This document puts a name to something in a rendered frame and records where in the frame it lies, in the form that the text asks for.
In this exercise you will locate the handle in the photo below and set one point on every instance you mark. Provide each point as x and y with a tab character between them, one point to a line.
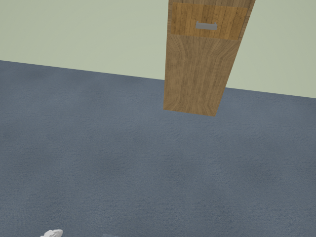
206	26

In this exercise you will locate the drawer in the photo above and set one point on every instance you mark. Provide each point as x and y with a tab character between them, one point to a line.
229	20

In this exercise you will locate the cabinet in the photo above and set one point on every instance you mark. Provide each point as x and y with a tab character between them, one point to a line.
197	68

